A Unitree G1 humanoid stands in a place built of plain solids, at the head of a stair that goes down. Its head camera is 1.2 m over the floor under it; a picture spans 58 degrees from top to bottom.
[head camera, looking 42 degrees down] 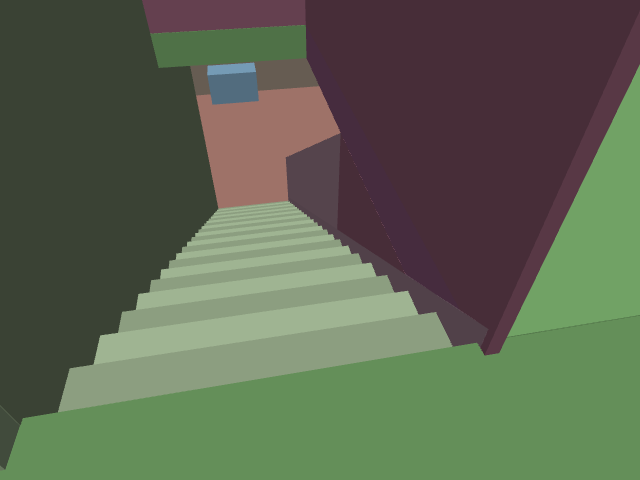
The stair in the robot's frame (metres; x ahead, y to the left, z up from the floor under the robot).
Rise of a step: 0.17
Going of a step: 0.27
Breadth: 1.39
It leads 11 degrees to the left of straight ahead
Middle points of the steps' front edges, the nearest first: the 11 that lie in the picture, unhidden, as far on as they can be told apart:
0.70 0.17 0.00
0.97 0.21 -0.17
1.24 0.26 -0.35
1.50 0.31 -0.52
1.77 0.36 -0.69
2.04 0.41 -0.87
2.30 0.46 -1.04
2.57 0.51 -1.22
2.84 0.56 -1.39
3.10 0.61 -1.57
3.37 0.66 -1.74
